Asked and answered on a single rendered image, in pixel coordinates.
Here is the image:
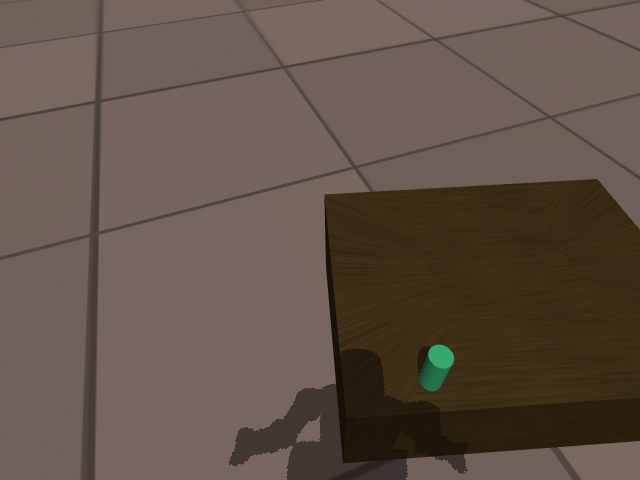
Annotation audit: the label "can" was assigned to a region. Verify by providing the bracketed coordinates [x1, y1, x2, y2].
[419, 345, 454, 391]

